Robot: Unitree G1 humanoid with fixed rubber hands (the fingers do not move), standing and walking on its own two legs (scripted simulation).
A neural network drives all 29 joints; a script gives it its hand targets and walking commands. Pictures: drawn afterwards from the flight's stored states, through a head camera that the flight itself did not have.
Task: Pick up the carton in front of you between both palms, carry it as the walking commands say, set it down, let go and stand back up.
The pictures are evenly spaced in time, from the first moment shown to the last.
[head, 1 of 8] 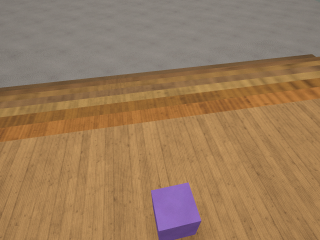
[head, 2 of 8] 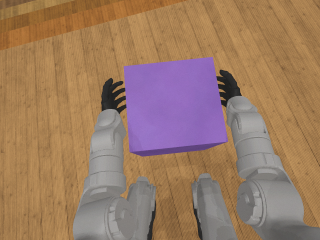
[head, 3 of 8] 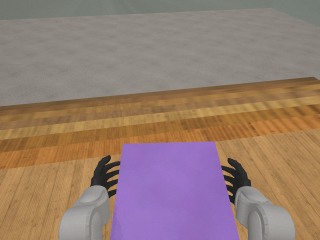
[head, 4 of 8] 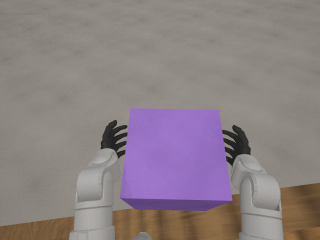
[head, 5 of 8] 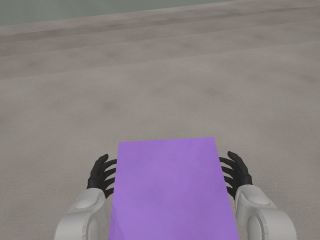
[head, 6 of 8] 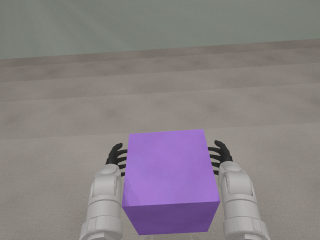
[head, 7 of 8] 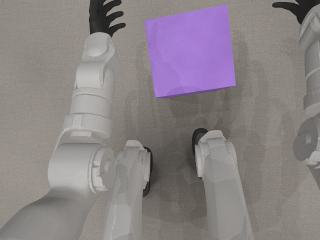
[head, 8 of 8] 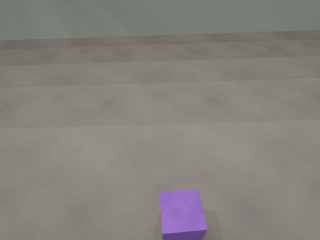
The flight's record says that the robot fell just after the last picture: no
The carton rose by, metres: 0.68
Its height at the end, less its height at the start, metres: -0.83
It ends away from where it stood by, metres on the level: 6.29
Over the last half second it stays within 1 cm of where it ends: yes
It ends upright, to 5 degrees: yes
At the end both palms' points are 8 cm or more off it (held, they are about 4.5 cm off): yes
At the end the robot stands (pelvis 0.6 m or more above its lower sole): yes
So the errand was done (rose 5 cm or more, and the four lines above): yes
